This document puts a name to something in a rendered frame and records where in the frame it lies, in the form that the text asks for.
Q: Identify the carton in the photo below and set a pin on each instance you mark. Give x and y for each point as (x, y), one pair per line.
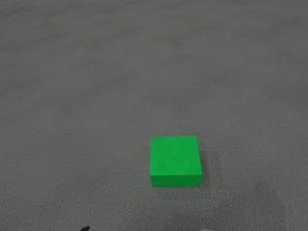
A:
(174, 162)

